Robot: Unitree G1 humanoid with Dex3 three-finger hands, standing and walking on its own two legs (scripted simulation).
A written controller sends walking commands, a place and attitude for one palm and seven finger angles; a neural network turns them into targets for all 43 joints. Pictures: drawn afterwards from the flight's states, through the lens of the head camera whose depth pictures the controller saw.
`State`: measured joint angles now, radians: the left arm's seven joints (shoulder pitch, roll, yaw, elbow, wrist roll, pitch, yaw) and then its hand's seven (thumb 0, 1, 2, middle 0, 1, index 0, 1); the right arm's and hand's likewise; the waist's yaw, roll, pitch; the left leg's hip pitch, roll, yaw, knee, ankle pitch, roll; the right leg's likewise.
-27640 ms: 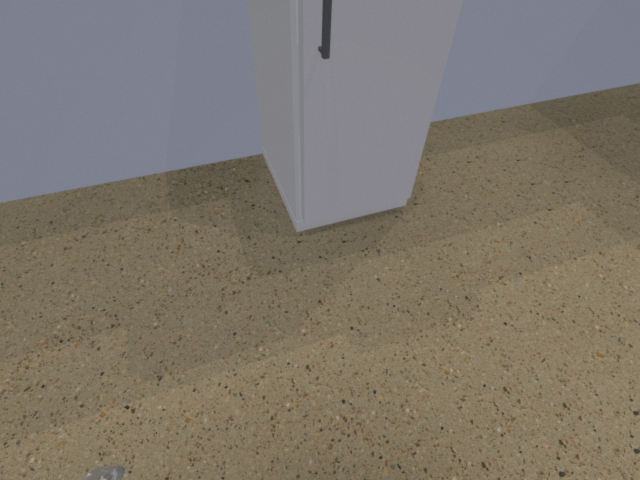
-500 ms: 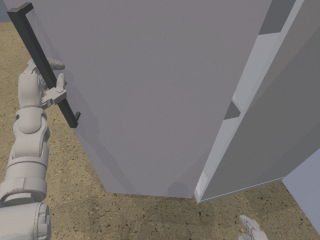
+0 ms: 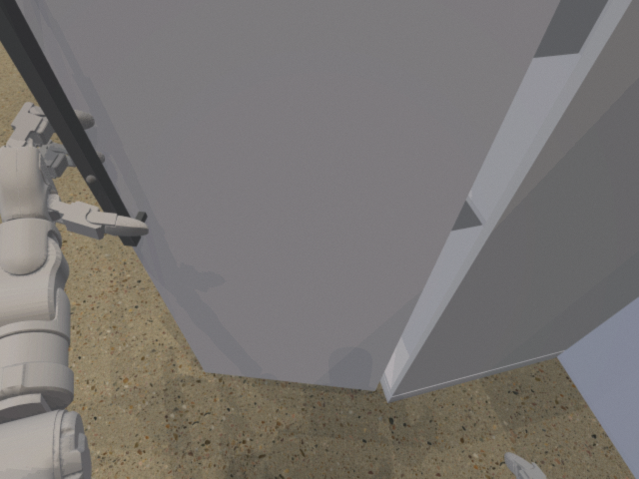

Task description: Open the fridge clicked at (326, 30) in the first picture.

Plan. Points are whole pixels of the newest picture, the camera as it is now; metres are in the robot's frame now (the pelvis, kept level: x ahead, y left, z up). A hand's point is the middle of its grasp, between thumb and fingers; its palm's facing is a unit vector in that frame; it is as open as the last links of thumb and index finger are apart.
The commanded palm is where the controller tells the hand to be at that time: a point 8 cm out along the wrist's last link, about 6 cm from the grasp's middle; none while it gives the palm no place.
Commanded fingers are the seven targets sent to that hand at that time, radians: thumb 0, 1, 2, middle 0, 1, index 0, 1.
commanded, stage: loosen the grip on the handle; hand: left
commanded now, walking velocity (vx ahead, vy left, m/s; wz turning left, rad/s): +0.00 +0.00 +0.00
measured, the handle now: (89, 141) +0.44 +0.29 +0.19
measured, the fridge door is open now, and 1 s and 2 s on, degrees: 70 69 69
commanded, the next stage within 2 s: slip the hand off the handle in 0.08 s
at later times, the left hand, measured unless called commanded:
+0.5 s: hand (32, 183) +0.39 +0.34 +0.16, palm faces +0.39 -0.89 -0.23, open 14.7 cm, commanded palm +0.35 +0.38 +0.17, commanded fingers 0.00 -0.55 0.20 -0.25 -1.15 -0.25 -1.15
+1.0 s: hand out of the picture +0.35 +0.37 +0.16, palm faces +0.37 -0.90 -0.23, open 14.7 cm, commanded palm +0.30 +0.40 +0.17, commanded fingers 0.00 -0.55 0.20 -0.25 -1.15 -0.25 -1.15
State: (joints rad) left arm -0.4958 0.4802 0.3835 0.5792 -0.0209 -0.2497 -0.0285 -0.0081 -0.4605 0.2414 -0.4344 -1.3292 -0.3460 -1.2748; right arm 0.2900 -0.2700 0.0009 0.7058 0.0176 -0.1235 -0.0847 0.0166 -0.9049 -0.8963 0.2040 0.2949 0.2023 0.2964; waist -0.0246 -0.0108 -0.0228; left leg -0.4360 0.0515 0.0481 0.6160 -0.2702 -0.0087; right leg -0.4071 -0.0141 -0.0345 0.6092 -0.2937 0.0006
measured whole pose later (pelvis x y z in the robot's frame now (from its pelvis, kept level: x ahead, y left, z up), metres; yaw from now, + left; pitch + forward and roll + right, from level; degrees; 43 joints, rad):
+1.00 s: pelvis +0.02 +0.02 -0.01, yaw +0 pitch +8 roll -2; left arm -0.29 0.58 0.57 0.48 -0.16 -0.23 -0.26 -0.01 -0.55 0.20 -0.25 -1.15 -0.26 -1.15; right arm 0.32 -0.26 0.01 0.65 0.03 -0.06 -0.11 0.02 -0.90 -0.90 0.21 0.30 0.20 0.30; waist -0.01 0.01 -0.08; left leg -0.50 0.05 0.04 0.71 -0.34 0.02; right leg -0.44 -0.02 -0.04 0.64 -0.33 0.03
